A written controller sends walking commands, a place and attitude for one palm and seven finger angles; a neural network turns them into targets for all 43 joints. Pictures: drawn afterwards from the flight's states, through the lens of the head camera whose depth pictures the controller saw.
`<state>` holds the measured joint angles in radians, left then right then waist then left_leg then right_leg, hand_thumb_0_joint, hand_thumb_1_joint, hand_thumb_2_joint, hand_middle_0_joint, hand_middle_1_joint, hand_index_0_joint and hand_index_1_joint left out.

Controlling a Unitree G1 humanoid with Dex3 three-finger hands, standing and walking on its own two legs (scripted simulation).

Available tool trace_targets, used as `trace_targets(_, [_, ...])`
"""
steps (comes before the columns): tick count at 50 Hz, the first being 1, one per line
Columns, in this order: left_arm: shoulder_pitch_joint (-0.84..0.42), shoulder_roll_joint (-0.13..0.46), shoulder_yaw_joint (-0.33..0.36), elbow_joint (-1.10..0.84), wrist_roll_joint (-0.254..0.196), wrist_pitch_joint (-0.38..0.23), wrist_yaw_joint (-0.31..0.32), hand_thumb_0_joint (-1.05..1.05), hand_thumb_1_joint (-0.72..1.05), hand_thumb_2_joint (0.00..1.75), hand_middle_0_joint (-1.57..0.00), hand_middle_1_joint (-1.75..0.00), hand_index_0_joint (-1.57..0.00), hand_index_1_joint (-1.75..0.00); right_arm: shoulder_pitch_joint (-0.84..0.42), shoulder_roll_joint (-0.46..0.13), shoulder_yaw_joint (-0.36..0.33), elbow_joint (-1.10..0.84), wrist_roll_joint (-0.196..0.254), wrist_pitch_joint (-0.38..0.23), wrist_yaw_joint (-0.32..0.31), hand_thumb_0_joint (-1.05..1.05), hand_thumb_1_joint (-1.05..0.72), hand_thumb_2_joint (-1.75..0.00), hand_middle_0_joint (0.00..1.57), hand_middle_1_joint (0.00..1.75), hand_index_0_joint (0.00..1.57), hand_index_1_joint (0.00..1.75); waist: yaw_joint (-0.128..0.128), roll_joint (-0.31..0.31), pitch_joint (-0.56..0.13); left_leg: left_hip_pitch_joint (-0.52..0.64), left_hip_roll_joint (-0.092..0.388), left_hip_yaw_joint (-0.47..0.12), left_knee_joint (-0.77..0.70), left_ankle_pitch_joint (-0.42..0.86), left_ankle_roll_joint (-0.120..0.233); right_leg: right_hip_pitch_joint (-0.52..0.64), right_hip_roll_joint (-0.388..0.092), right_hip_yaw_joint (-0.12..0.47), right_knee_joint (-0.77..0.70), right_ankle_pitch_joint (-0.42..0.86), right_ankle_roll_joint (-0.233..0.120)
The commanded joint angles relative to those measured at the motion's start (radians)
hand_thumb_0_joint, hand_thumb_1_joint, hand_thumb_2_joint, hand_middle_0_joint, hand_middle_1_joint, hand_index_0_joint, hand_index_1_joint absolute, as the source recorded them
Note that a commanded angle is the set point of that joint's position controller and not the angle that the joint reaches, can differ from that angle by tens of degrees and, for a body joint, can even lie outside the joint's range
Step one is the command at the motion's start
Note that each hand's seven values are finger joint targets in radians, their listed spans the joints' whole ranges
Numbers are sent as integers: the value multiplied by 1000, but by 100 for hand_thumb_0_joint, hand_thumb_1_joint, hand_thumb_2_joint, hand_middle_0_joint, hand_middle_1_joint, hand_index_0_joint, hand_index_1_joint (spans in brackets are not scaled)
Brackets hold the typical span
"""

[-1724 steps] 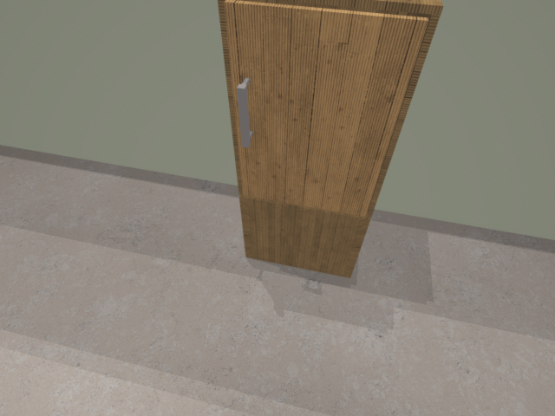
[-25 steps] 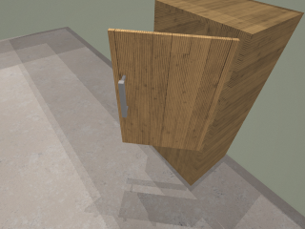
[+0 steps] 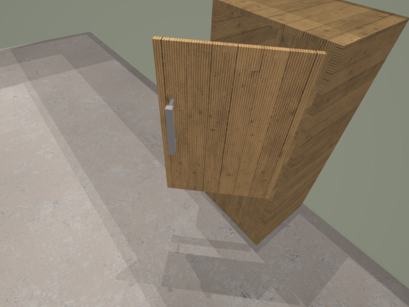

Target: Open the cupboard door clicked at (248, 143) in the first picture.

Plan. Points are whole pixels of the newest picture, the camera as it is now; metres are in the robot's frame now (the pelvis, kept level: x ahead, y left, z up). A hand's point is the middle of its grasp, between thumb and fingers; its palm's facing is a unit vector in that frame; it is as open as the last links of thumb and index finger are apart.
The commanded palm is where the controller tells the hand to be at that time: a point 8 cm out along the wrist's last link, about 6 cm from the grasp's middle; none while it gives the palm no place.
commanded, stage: shuffle to correct the standing spot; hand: left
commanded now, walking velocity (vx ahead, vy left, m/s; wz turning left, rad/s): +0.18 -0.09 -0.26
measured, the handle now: (172, 127) +0.61 +0.14 +0.00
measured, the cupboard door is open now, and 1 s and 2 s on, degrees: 45 45 45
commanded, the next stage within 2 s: come to a stop and stand still in 0.28 s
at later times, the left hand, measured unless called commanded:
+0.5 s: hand out of the picture +0.02 +0.12 -0.18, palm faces +0.06 -0.99 -0.10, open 7.4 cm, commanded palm none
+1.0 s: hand out of the picture +0.08 +0.18 -0.17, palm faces -0.05 -0.97 -0.23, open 7.4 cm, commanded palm none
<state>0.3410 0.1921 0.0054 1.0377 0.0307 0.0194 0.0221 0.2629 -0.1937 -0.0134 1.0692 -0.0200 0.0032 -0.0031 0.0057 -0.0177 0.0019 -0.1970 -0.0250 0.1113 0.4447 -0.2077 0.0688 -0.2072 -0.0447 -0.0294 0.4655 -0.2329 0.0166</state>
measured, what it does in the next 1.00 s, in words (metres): steps on the spot: left foot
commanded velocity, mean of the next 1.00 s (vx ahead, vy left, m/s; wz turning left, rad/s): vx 0.05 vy -0.05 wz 0.00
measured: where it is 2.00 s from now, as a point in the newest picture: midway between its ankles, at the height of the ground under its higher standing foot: outside the picture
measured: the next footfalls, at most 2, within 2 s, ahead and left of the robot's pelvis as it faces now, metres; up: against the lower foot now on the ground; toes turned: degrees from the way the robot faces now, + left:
left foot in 0.54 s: +0.16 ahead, +0.08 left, +0.00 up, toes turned +4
right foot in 1.02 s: +0.01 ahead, -0.16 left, +0.00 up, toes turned -9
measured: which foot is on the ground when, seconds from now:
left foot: down 0.00-0.22, up 0.24-0.52, down 0.54-1.00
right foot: down 0.00-0.66, up 0.68-1.00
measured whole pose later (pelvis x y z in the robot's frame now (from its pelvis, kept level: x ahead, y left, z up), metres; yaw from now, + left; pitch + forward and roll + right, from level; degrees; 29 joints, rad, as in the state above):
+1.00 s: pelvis +0.01 -0.01 +0.00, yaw -6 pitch -1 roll -1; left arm 0.24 0.19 0.08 0.97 0.02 0.06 0.02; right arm 0.24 -0.16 -0.06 1.06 -0.04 0.03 -0.03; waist -0.03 0.02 0.05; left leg -0.35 0.06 0.15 0.44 -0.09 0.05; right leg -0.24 -0.04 -0.03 0.66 -0.42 0.00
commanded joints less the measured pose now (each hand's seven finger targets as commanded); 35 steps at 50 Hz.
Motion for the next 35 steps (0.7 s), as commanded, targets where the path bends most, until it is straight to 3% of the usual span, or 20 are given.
trace_targets(1, [42, 68, 28, -67, 10, 6, -17, 0, 90, 90, -20, -30, -20, -30, 26, -193, -57, -59, -2, -8, -26, 0, -90, -90, 20, 30, 20, 30, -11, 105, 139, -116, 298, -316, -296, -507, 46, -121, 22, -29, 126, -133, -32])
trace_targets(4, [50, 26, 34, -73, 4, 6, -27, 0, 90, 90, -20, -30, -20, -30, 52, -184, -64, -49, -6, -17, -31, 0, -90, -90, 20, 30, 20, 30, -16, 113, 127, -68, 347, -326, -304, -448, 89, -172, -5, -16, 203, -163, -39])
trace_targets(6, [65, 14, 36, -69, 2, 0, -30, 0, 90, 90, -20, -30, -20, -30, 55, -167, -62, -40, -6, -21, -31, 0, -90, -90, 20, 30, 20, 30, -10, 94, 116, -72, 335, -281, -276, -386, 85, -129, -14, -22, 149, -142, -41])
trace_targets(8, [139, -3, 39, -36, 1, -10, -27, 0, 90, 90, -20, -30, -20, -30, 47, -141, -58, -31, -3, -20, -32, 0, -90, -90, 20, 30, 20, 30, 19, 54, 94, -145, 278, -200, -179, -371, 44, 30, 5, -40, -6, -61, -43])
trace_targets(9, [184, 12, 45, -20, 2, -17, -21, 0, 90, 90, -20, -30, -20, -30, 46, -110, -53, -31, 0, -20, -30, 0, -90, -90, 20, 30, 20, 30, 36, -13, 90, -216, 215, -137, -76, -369, 14, 112, -21, 17, -86, -94, -60])
trace_targets(10, [225, 53, 52, -6, 4, -26, -10, 0, 90, 90, -20, -30, -20, -30, 41, -62, -41, -43, 9, -22, -27, 0, -90, -90, 20, 30, 20, 30, 48, -169, 102, -341, 107, -39, 101, -345, -24, 166, -142, 233, -193, -241, -116])
trace_targets(11, [259, 110, 65, 3, -4, -32, 3, 0, 90, 90, -20, -30, -20, -30, 14, -27, -32, -64, 10, -20, -17, 0, -90, -90, 20, 30, 20, 30, 60, -279, 121, -416, 46, 41, 285, -326, -47, 156, -283, 420, -324, -371, -192])
trace_targets(12, [253, 98, 67, 5, -12, -41, 13, 0, 90, 90, -20, -30, -20, -30, -20, -53, -42, -67, 2, -18, -11, 0, -90, -90, 20, 30, 20, 30, 64, -215, 137, -418, 71, -33, 445, -296, -36, 97, -293, 439, -358, -403, -229])
trace_targets(13, [209, 78, 65, -4, -12, -45, 16, 0, 90, 90, -20, -30, -20, -30, 1, -50, -48, -61, 3, -17, -7, 0, -90, -90, 20, 30, 20, 30, 27, -162, 144, -430, 80, -61, 534, -251, -34, 69, -274, 401, -356, -389, -232])
trace_targets(15, [149, 58, 62, -16, -12, -56, 17, 0, 90, 90, -20, -30, -20, -30, 44, -30, -51, -38, 0, -14, 1, 0, -90, -90, 20, 30, 20, 30, -11, -58, 114, -410, 98, -64, 604, -170, -45, 49, -244, 300, -323, -266, -225])
trace_targets(16, [127, 52, 62, -25, -9, -62, 21, 0, 90, 90, -20, -30, -20, -30, 58, -17, -51, -34, -1, -13, 6, 0, -90, -90, 20, 30, 20, 30, -21, -35, 113, -389, 108, -57, 588, -147, -53, 36, -233, 246, -321, -209, -217])
trace_targets(18, [124, 42, 58, -21, -5, -71, 18, 0, 90, 90, -20, -30, -20, -30, 55, 8, -47, -38, 0, -17, 9, 0, -90, -90, 20, 30, 20, 30, -19, -44, 114, -358, 106, -37, 502, -115, -65, 34, -200, 168, -310, -95, -204])
trace_targets(22, [114, 35, 55, -10, 2, -63, 18, 0, 90, 90, -20, -30, -20, -30, 40, 43, -35, -47, 9, -24, 0, 0, -90, -90, 20, 30, 20, 30, -7, -75, 123, -207, 97, -30, 245, -109, -76, -29, -196, 123, -259, 24, -192])
trace_targets(24, [96, 17, 45, 1, -7, -55, 18, 0, 90, 90, -20, -30, -20, -30, 101, 62, -23, -15, 10, -34, -12, 0, -90, -90, 20, 30, 20, 30, -25, -63, 81, -38, 70, -15, 50, 33, -89, -58, -138, 65, -168, 85, -139])
trace_targets(25, [108, -5, 37, 9, -12, -51, 17, 0, 90, 90, -20, -30, -20, -30, 123, 50, -19, 3, 10, -42, -17, 0, -90, -90, 20, 30, 20, 30, -24, -26, 68, 28, 86, -40, -13, 109, -87, -68, -98, 43, -112, 109, -106])
trace_targets(27, [164, -50, 27, 16, -15, -39, 23, 0, 90, 90, -20, -30, -20, -30, 143, -31, -28, 11, 7, -52, -31, 0, -90, -90, 20, 30, 20, 30, 5, 121, 33, 43, 231, -189, -56, 337, -28, -53, -37, 12, -54, 23, -42])
trace_targets(28, [170, -58, 25, 21, -13, -35, 27, 0, 90, 90, -20, -30, -20, -30, 115, -51, -31, 10, 6, -41, -35, 0, -90, -90, 20, 30, 20, 30, 15, 104, 59, -10, 259, -193, -52, 349, -4, -13, -29, 3, -79, -21, -30])
trace_targets(31, [149, -32, 25, 24, -12, -15, 27, 0, 90, 90, -20, -30, -20, -30, 79, -51, -30, 12, 12, -34, -48, 0, -90, -90, 20, 30, 20, 30, 17, 170, 69, -19, 275, -229, -111, 487, 27, 20, -22, -25, -8, -21, -8])
trace_targets(33, [135, -15, 32, 5, -9, -1, 26, 0, 90, 90, -20, -30, -20, -30, 96, -77, -44, 6, 12, -30, -59, 0, -90, -90, 20, 30, 20, 30, 1, 173, 33, 63, 312, -244, -98, 672, 50, -33, -13, -22, 77, -81, -8])
trace_targets(35, [99, 1, 42, -28, -5, 16, 24, 0, 90, 90, -20, -30, -20, -30, 133, -107, -59, 5, 7, -24, -70, 0, -90, -90, 20, 30, 20, 30, -25, 168, -15, 127, 383, -282, -100, 795, 106, -123, 1, 7, 291, -256, -9])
